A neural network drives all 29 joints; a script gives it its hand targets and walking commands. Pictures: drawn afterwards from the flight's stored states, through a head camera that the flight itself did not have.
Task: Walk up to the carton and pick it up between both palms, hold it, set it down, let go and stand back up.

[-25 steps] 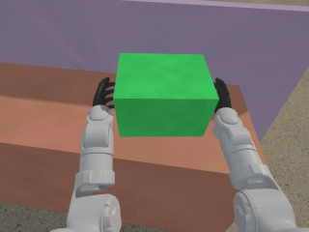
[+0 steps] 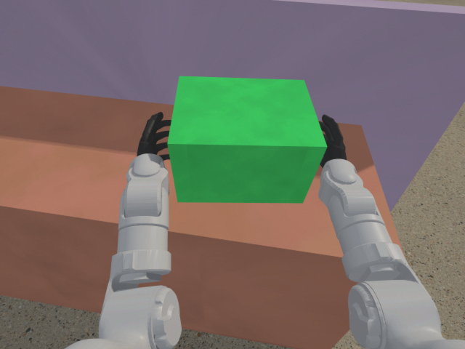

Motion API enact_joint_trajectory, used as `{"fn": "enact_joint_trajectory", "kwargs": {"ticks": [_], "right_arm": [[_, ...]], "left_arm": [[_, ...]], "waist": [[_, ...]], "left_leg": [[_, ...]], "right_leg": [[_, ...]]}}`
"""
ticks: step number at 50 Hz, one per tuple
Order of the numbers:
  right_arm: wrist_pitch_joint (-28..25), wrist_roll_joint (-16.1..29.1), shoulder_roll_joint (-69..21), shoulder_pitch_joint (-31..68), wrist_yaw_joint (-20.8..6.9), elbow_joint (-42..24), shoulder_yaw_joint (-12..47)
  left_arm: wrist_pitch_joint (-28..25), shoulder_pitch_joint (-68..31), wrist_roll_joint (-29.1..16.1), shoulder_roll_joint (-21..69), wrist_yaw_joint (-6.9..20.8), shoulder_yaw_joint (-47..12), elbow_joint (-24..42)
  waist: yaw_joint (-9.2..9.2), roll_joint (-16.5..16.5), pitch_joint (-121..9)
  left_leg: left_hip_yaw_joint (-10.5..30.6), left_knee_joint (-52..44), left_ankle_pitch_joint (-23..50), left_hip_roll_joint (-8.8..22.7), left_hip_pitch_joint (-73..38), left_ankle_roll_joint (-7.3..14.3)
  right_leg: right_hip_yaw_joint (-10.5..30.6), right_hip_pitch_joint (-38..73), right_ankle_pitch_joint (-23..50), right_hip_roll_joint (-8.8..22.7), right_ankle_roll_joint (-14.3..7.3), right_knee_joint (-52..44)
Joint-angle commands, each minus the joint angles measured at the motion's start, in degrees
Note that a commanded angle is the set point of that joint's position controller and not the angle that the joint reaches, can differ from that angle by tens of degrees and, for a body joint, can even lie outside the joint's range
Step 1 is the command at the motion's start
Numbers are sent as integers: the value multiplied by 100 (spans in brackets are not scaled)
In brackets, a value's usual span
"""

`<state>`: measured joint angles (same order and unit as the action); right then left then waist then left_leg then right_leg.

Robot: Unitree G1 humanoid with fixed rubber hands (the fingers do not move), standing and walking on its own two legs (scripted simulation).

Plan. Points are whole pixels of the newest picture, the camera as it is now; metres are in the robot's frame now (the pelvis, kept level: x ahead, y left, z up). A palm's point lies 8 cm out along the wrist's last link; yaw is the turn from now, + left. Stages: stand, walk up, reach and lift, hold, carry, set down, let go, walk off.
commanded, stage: hold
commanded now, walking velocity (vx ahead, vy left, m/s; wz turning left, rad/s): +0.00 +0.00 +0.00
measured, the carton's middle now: (241, 140) +0.42 +0.01 +0.17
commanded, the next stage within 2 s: none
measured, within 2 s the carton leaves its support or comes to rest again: neither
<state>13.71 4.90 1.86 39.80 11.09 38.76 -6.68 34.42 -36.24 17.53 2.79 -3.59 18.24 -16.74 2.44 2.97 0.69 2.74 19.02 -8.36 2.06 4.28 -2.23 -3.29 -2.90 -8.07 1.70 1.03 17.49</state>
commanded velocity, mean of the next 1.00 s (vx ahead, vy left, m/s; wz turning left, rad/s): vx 0.00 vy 0.00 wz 0.00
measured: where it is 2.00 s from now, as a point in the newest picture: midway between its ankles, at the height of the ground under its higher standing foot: outside the picture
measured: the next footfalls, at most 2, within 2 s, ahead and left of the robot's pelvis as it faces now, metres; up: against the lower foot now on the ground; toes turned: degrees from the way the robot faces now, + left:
none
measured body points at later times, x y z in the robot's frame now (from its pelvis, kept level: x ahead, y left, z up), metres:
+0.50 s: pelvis +0.00 +0.00 +0.00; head -0.04 +0.03 +0.45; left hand +0.38 +0.17 +0.17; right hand +0.39 -0.15 +0.16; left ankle +0.03 +0.14 -0.75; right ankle +0.02 -0.13 -0.75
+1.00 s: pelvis +0.01 +0.00 +0.00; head -0.04 +0.03 +0.45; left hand +0.38 +0.17 +0.17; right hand +0.39 -0.15 +0.16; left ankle +0.03 +0.14 -0.75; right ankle +0.02 -0.13 -0.75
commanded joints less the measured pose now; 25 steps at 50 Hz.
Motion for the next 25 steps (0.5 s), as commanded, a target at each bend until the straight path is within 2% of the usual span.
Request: {"fn": "enact_joint_trajectory", "kwargs": {"ticks": [1, 4, 5, 7, 9, 12, 15, 16, 19, 21, 24, 25], "right_arm": [[-474, 400, -3181, 5107, -1094, -1771, 2000], [-490, 504, -3232, 4855, -1047, -2056, 2167], [-466, 544, -3284, 4715, -1016, -2050, 2250], [-416, 466, -3236, 4862, -1026, -1760, 2121], [-401, 572, -3319, 4474, -1024, -1926, 2280], [-343, 645, -3313, 4584, -1006, -2014, 2356], [-301, 536, -3188, 4546, -1016, -1789, 2180], [-331, 559, -3219, 4472, -1014, -1938, 2225], [-400, 484, -3140, 4876, -1074, -1955, 2139], [-447, 498, -3212, 4861, -1063, -2063, 2166], [-482, 513, -3115, 4901, -1060, -2170, 2191], [-479, 487, -3082, 5003, -1082, -2060, 2102]], "left_arm": [[-583, -4685, -1034, 3044, 1118, -2615, 657], [-567, -4373, -1128, 3132, 1127, -2817, 968], [-580, -4377, -1127, 3108, 1133, -2885, 1093], [-597, -4542, -1028, 2964, 1135, -2643, 762], [-551, -4242, -1039, 3083, 1136, -2781, 1156], [-501, -4161, -1002, 2977, 1169, -2654, 1059], [-433, -4196, -925, 2930, 1222, -2541, 864], [-417, -4058, -938, 3015, 1236, -2603, 1014], [-456, -4372, -992, 3048, 1209, -2647, 822], [-489, -4383, -1039, 3033, 1182, -2713, 922], [-521, -4423, -1125, 3121, 1121, -2864, 1011], [-528, -4504, -1105, 3089, 1116, -2803, 845]], "waist": [[22, -447, -2575], [128, -460, -2855], [123, -469, -2889], [53, -425, -2570], [91, -452, -2660], [28, -331, -2476], [72, -356, -2147], [89, -363, -2236], [49, -399, -2245], [84, -378, -2377], [109, -479, -2528], [78, -481, -2439]], "left_leg": [[-435, -128, 913, -476, -514, 73], [-395, -13, 1422, -481, -626, 28], [-414, 18, 1525, -506, -656, 32], [-415, -66, 1179, -503, -474, 60], [-386, -45, 1525, -501, -652, 29], [-380, -70, 1510, -516, -633, 54], [-371, -171, 1225, -495, -494, 48], [-386, -158, 1309, -491, -563, 43], [-390, -163, 1106, -485, -553, 42], [-392, -158, 1115, -479, -623, 50], [-380, -51, 1346, -444, -728, 5], [-366, -67, 1215, -426, -698, 3]], "right_leg": [[-183, 701, 550, -419, 79, -151], [-165, 866, 1031, -458, 85, -91], [-144, 944, 1207, -450, 103, -77], [-151, 825, 871, -415, 113, -105], [-132, 978, 1211, -435, 121, -83], [-123, 1007, 1265, -421, 136, -97], [-166, 898, 926, -405, 122, -135], [-155, 920, 988, -421, 113, -145], [-199, 722, 691, -416, 80, -161], [-213, 705, 683, -426, 70, -190], [-204, 692, 761, -457, 35, -144], [-210, 554, 571, -445, 30, -158]]}}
